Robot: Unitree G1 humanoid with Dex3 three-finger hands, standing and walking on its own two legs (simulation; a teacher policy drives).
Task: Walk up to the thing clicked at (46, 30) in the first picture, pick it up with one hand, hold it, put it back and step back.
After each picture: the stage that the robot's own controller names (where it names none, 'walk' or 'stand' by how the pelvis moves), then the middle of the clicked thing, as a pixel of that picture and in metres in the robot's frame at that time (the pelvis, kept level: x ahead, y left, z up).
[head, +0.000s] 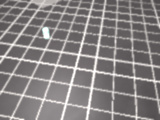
stand; (46, 33) +1.55 +0.47 -0.72
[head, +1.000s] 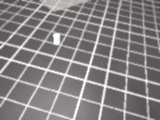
walk; (56, 39) +1.45 +0.23 -0.70
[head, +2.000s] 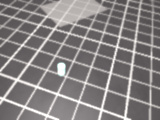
walk; (61, 69) +0.93 +0.16 -0.71
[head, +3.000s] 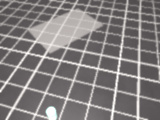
walk; (51, 114) +0.53 +0.23 -0.70
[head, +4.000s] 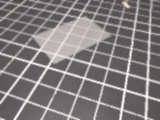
stand; out of the picture +0.38 +0.21 -0.72
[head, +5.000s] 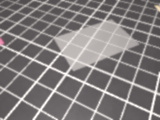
stand; out of the picture +0.23 +0.13 -0.69
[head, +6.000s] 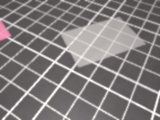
stand; out of the picture +0.24 +0.10 -0.71
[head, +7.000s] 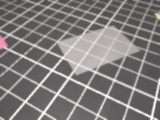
stand; out of the picture +0.24 +0.08 -0.72
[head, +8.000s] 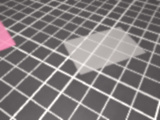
stand; out of the picture +0.27 +0.09 -0.73
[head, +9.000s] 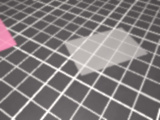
stand; out of the picture +0.25 +0.09 -0.73
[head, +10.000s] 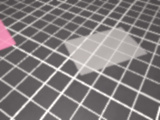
stand; out of the picture +0.25 +0.08 -0.73
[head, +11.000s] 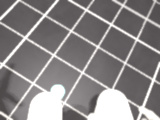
go down; (57, 93) +0.34 +0.07 -0.40
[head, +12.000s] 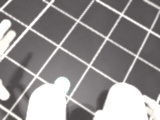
go down; (62, 86) +0.36 +0.08 -0.32
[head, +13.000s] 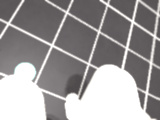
close in; (23, 74) +0.36 +0.11 -0.24
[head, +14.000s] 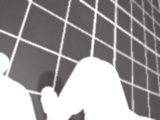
close; out of the picture +0.38 +0.12 -0.23
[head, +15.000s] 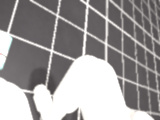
lift; out of the picture +0.44 +0.08 -0.26
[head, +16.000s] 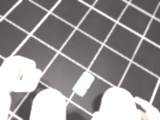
lift; (83, 84) +0.40 -0.04 -0.40
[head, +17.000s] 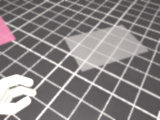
go down; out of the picture +0.29 -0.09 -0.69
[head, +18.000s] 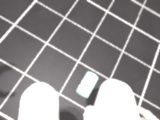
go down; (87, 84) +0.37 -0.09 -0.34
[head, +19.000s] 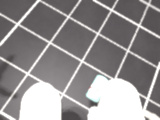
close in; (97, 88) +0.35 -0.13 -0.33
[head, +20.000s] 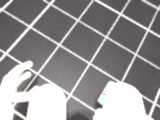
lift; (109, 94) +0.34 -0.16 -0.35
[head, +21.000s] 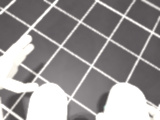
close in; (116, 101) +0.31 -0.19 -0.32
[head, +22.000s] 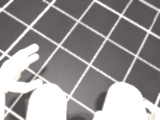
close in; (118, 102) +0.30 -0.21 -0.33
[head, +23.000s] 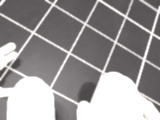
stand; (105, 93) +0.31 -0.21 -0.29
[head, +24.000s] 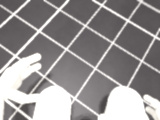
go down; (128, 111) +0.27 -0.24 -0.36
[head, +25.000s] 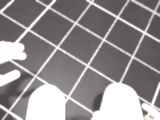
hold; (125, 108) +0.28 -0.25 -0.34
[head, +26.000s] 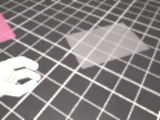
hold; out of the picture +0.17 -0.27 -0.68
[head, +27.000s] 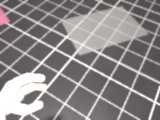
go down; out of the picture +0.17 -0.27 -0.67
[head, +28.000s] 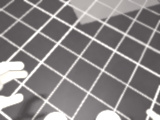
go down; out of the picture +0.20 -0.28 -0.54
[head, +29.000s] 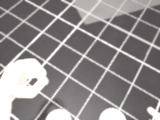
crouch; out of the picture +0.23 -0.29 -0.51
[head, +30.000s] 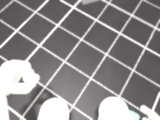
crouch; out of the picture +0.22 -0.28 -0.46
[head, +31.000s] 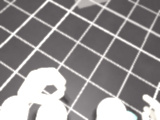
hold; out of the picture +0.23 -0.29 -0.45
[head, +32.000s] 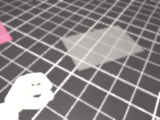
crouch; out of the picture +0.17 -0.28 -0.68
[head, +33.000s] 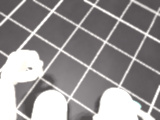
lower; (129, 112) +0.25 -0.28 -0.40
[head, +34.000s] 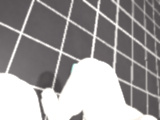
lower; (77, 77) +0.34 -0.24 -0.26
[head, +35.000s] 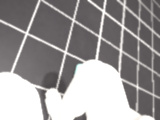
lower; (80, 77) +0.34 -0.23 -0.26
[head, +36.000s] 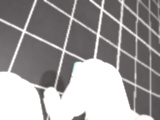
hold; (78, 76) +0.35 -0.23 -0.26
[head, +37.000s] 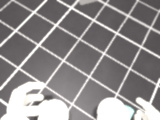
hold; (124, 117) +0.26 -0.28 -0.47
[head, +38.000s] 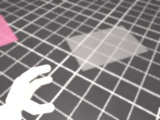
crouch; out of the picture +0.19 -0.28 -0.70
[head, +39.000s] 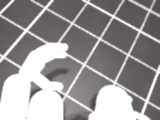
withdraw; (121, 106) +0.27 -0.26 -0.38
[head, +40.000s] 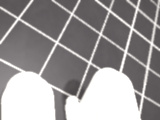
stand; (98, 86) +0.34 -0.23 -0.27
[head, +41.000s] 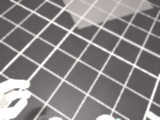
stand; out of the picture +0.24 -0.26 -0.56
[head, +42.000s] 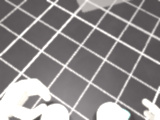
crouch; out of the picture +0.26 -0.25 -0.49
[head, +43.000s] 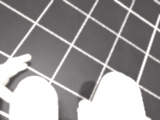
rise; (109, 87) +0.32 -0.22 -0.28
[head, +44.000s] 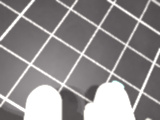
stand; (113, 93) +0.30 -0.23 -0.41
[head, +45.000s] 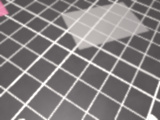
stand; out of the picture +0.22 -0.24 -0.64
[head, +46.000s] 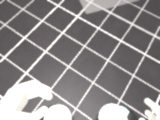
hold; (119, 117) +0.28 -0.23 -0.50
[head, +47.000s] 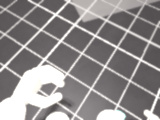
hold; out of the picture +0.27 -0.23 -0.53
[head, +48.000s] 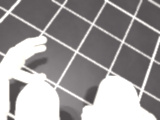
withdraw; (108, 89) +0.33 -0.20 -0.30
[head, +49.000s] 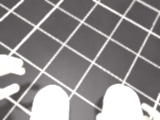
lower; (120, 98) +0.34 -0.21 -0.34
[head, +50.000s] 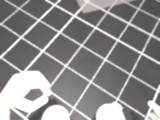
hold; (112, 113) +0.30 -0.21 -0.50
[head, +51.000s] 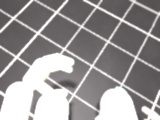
withdraw; (116, 99) +0.33 -0.20 -0.39
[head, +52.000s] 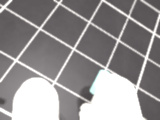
rise; (100, 83) +0.37 -0.18 -0.29
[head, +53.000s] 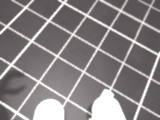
stand; (104, 100) +0.33 -0.19 -0.47
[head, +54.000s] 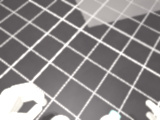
hold; out of the picture +0.30 -0.19 -0.55
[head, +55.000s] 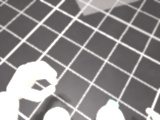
hold; (109, 110) +0.32 -0.18 -0.51
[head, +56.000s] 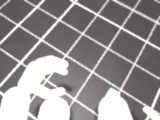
withdraw; (109, 100) +0.34 -0.18 -0.44
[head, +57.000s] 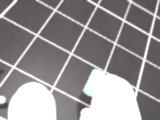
hold; (94, 83) +0.39 -0.16 -0.26
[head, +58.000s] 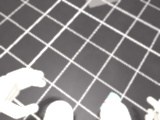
walk; (110, 103) +0.35 -0.17 -0.48
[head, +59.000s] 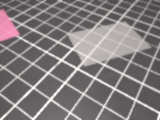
stand; out of the picture +0.28 -0.17 -0.68
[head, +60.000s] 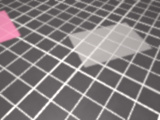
stand; out of the picture +0.28 -0.16 -0.68
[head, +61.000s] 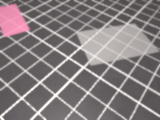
stand; out of the picture +0.29 -0.16 -0.71
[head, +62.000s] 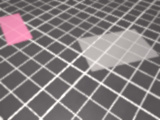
stand; out of the picture +0.30 -0.16 -0.75
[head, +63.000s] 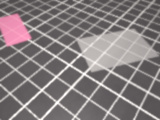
stand; out of the picture +0.29 -0.15 -0.75
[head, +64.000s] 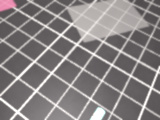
walk; (97, 116) +0.38 -0.19 -0.74
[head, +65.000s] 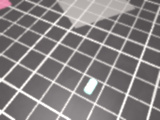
walk; (90, 86) +0.65 -0.06 -0.71
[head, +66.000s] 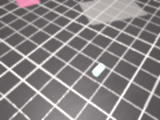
stand; (98, 69) +0.94 -0.13 -0.72
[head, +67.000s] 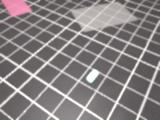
stand; (92, 76) +0.92 -0.11 -0.75
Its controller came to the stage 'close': yes
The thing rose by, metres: 0.01
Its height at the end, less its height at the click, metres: -0.02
